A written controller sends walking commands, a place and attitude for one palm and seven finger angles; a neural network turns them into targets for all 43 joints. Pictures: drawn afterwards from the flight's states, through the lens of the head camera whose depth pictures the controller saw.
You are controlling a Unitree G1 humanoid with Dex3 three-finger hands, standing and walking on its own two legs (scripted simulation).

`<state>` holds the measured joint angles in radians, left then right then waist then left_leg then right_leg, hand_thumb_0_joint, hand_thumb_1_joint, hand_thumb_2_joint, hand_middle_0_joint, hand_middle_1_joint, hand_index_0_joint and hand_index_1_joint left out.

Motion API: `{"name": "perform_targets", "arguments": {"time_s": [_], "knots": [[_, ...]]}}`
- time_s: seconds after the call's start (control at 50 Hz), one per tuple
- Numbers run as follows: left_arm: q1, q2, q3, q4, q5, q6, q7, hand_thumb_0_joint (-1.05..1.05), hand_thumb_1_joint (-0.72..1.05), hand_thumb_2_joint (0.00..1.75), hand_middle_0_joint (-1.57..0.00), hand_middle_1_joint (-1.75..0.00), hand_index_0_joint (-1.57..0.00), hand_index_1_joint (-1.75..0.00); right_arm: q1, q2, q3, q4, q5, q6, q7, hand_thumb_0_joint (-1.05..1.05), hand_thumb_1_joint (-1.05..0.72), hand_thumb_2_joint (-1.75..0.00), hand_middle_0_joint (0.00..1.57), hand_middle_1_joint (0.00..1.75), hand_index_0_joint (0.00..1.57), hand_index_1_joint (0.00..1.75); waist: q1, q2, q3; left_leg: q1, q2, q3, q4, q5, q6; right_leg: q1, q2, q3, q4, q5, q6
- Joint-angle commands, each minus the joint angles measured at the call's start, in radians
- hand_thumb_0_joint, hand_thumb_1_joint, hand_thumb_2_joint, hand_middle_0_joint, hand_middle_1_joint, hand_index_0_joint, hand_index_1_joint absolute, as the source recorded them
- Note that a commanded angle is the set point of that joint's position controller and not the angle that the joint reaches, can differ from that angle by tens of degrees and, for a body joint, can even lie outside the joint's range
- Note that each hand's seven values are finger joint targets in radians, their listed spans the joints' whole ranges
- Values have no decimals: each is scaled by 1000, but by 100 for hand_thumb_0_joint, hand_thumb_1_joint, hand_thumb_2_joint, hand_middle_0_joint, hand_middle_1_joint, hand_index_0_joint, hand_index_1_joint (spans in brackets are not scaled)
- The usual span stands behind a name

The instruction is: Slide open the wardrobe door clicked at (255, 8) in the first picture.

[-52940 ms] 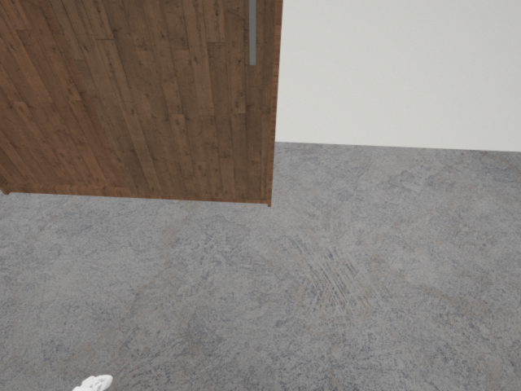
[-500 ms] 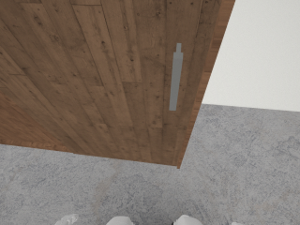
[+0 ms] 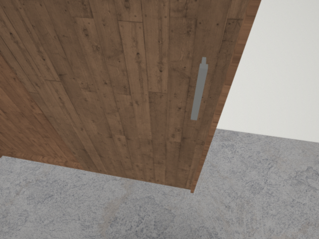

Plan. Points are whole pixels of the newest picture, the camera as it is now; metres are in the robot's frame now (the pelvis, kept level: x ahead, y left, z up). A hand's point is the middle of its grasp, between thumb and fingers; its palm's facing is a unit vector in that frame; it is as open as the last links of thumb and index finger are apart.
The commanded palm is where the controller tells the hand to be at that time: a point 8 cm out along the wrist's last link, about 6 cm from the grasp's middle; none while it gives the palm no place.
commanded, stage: come to a stop and stand still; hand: right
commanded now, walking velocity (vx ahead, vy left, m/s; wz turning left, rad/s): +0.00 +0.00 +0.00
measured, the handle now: (198, 91) +0.49 -0.06 +0.11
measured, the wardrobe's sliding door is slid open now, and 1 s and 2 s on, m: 0.00 0.00 0.00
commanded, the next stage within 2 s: look again from close up in 0.94 s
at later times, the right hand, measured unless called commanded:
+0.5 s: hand out of the picture -0.01 -0.14 -0.17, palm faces +0.02 +0.99 -0.17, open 7.4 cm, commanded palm none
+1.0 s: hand out of the picture +0.04 -0.16 -0.17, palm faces +0.00 +0.98 -0.19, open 7.4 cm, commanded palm none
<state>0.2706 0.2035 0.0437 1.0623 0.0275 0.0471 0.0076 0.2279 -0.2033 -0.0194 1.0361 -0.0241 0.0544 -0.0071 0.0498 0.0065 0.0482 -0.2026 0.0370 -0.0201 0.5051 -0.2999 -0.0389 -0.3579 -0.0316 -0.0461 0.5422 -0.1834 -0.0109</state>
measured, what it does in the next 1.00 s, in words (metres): stands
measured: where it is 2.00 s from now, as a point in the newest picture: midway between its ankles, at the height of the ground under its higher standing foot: outside the picture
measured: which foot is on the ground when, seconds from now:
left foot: down 0.00-1.00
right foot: down 0.00-1.00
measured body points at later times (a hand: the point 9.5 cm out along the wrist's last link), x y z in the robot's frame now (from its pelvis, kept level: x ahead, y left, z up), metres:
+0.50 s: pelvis +0.01 +0.02 +0.01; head +0.03 +0.02 +0.45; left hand +0.00 +0.24 -0.16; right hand -0.01 -0.19 -0.16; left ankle -0.02 +0.16 -0.73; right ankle +0.07 -0.11 -0.73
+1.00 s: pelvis +0.03 +0.02 +0.01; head +0.05 +0.01 +0.46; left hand +0.04 +0.25 -0.15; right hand +0.04 -0.21 -0.16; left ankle -0.02 +0.16 -0.73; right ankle +0.07 -0.11 -0.73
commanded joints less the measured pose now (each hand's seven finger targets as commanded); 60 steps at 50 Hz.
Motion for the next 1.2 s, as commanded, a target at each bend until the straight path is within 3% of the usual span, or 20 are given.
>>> {"name": "perform_targets", "arguments": {"time_s": [0.0,0.02,0.04,0.08,0.16,0.28,0.56,0.7,1.0,1.02,1.04,1.06,1.08,1.1,1.12,1.16,1.18], "knots": [[44,99,8,-10,-3,-35,12,0,90,90,-20,-30,-20,-30,9,-101,-11,-38,13,-33,-17,0,-90,-90,20,30,20,30,-19,-38,12,-150,24,-30,-115,-152,60,114,-97,164,-192,-135,-19],[22,111,10,-6,-3,-32,12,0,90,90,-20,-30,-20,-30,38,-98,-14,-24,10,-26,-19,0,-90,-90,20,30,20,30,-34,-50,47,-128,8,-22,-114,-204,56,51,-105,190,-252,-272,-20],[21,119,11,-1,-5,-37,12,0,90,90,-20,-30,-20,-30,61,-99,-16,-14,7,-26,-18,0,-90,-90,20,30,20,30,-46,-89,52,-103,4,-10,-90,-166,54,29,-109,204,-279,-287,-25],[10,99,8,12,-6,-39,14,0,90,90,-20,-30,-20,-30,101,-82,-13,9,8,-31,-19,0,-90,-90,20,30,20,30,-59,-94,66,-73,8,-13,-100,-116,57,12,-99,189,-296,-276,-25],[43,58,5,39,-11,-38,15,0,90,90,-20,-30,-20,-30,110,-74,-7,31,10,-48,-22,0,-90,-90,20,30,20,30,-40,-15,6,-98,39,-52,-165,-105,70,126,-62,118,-213,-126,-6],[56,31,6,59,-12,-34,15,0,90,90,-20,-30,-20,-30,96,-59,-5,36,10,-55,-28,0,-90,-90,20,30,20,30,-25,24,30,-144,56,-69,-199,-111,71,159,-58,86,-160,-52,1],[5,33,-2,64,-15,-48,20,0,90,90,-20,-30,-20,-30,111,-50,-7,60,9,-60,-30,0,-90,-90,20,30,20,30,-40,5,20,-72,60,-58,-175,53,65,182,-75,77,-136,101,-3],[-16,47,-3,61,-14,-50,22,0,90,90,-20,-30,-20,-30,94,-55,-9,55,8,-58,-29,0,-90,-90,20,30,20,30,-43,-28,-2,-38,56,-54,-168,78,60,192,-80,82,-140,117,-4],[-38,64,-7,60,-15,-51,21,0,90,90,-20,-30,-20,-30,67,-78,-10,49,9,-57,-28,0,-90,-90,20,30,20,30,-47,-13,-11,0,61,-37,-170,133,51,216,-84,78,-143,186,-5],[-63,99,-8,-19,-26,-73,12,0,90,90,-20,-30,-20,-30,145,-76,-2,56,-4,-87,-69,0,-90,-90,20,30,20,30,-60,-45,-46,-7,92,-84,-164,375,46,199,-88,61,45,283,13],[-46,74,-18,-56,-21,-78,8,0,90,90,-20,-30,-20,-30,111,-112,-6,26,-2,-103,-68,0,-90,-90,20,30,20,30,-29,-51,-92,58,119,-59,-106,606,53,173,-63,57,21,271,15],[2,54,-15,-44,-13,-88,13,0,90,90,-20,-30,-20,-30,108,-112,-6,2,3,-104,-61,0,-90,-90,20,30,20,30,-30,-39,-158,107,106,-30,-14,645,63,195,-51,51,-4,289,-5],[22,74,-12,-43,-12,-89,16,0,90,90,-20,-30,-20,-30,115,-93,-2,0,9,-103,-61,0,-90,-90,20,30,20,30,-36,9,-200,117,84,-5,-2,573,62,203,-65,72,13,367,-17],[24,84,-10,-53,-16,-84,18,0,90,90,-20,-30,-20,-30,115,-78,0,-5,11,-98,-61,0,-90,-90,20,30,20,30,-37,40,-187,102,70,5,-14,475,62,197,-76,85,12,382,-22],[15,86,-8,-64,-20,-79,18,0,90,90,-20,-30,-20,-30,118,-74,1,-12,10,-92,-58,0,-90,-90,20,30,20,30,-42,21,-162,75,62,2,-24,372,62,192,-77,89,-2,356,-24],[-4,91,-10,-83,-17,-73,17,0,90,90,-20,-30,-20,-30,109,-80,1,-26,8,-82,-54,0,-90,-90,20,30,20,30,-46,-3,-62,18,51,3,-41,238,63,140,-72,99,-21,286,-27],[-16,89,-8,-94,-16,-66,15,0,90,90,-20,-30,-20,-30,105,-81,2,-32,8,-76,-50,0,-90,-90,20,30,20,30,-49,-6,-3,-17,48,-5,-62,138,63,102,-65,105,-49,177,-27]]}}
